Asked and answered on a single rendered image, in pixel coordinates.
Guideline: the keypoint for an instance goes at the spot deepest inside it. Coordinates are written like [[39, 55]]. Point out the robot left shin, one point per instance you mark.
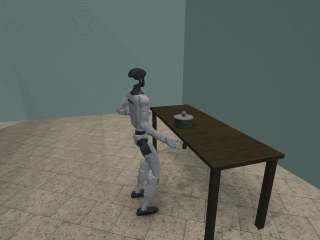
[[141, 178]]

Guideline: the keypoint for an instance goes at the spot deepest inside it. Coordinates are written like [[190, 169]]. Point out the table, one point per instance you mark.
[[221, 147]]

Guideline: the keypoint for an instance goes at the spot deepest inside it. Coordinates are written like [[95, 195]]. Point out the robot right shin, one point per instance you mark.
[[149, 191]]

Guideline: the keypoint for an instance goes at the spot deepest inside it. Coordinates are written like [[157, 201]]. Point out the right robot upper arm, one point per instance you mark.
[[143, 103]]

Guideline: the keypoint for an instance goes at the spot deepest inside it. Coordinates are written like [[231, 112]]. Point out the lid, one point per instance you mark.
[[183, 118]]

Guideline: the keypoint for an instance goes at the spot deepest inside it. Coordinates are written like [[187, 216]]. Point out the robot left forearm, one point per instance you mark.
[[127, 112]]

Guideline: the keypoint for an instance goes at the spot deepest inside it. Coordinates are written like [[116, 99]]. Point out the right robot hand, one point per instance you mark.
[[171, 142]]

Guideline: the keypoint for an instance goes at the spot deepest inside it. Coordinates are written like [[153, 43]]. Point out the robot shin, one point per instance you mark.
[[141, 178], [149, 191]]

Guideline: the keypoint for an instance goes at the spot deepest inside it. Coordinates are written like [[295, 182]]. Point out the pot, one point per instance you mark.
[[183, 124]]

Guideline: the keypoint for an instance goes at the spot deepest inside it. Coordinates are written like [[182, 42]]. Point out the robot right forearm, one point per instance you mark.
[[152, 132]]

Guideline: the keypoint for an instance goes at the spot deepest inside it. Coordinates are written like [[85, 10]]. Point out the left robot upper arm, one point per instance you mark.
[[121, 108]]

